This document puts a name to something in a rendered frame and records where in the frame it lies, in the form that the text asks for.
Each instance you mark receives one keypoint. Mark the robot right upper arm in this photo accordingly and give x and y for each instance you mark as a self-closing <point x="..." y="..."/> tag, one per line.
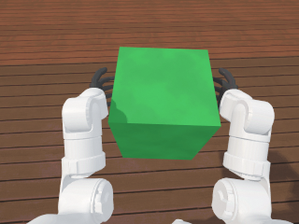
<point x="238" y="201"/>

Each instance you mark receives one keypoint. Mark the right robot forearm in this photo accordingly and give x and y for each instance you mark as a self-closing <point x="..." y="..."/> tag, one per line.
<point x="250" y="132"/>

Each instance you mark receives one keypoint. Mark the left robot hand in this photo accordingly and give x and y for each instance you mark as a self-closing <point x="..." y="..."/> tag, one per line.
<point x="98" y="82"/>

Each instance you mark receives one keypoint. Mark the left robot forearm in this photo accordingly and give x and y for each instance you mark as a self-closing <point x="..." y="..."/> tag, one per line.
<point x="82" y="129"/>

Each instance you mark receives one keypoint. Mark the right robot hand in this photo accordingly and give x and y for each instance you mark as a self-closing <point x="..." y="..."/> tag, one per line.
<point x="225" y="86"/>

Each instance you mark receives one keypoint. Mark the carton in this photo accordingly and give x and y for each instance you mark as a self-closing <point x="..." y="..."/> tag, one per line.
<point x="163" y="104"/>

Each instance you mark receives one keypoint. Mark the robot left upper arm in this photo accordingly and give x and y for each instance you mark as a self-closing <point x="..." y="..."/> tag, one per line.
<point x="83" y="201"/>

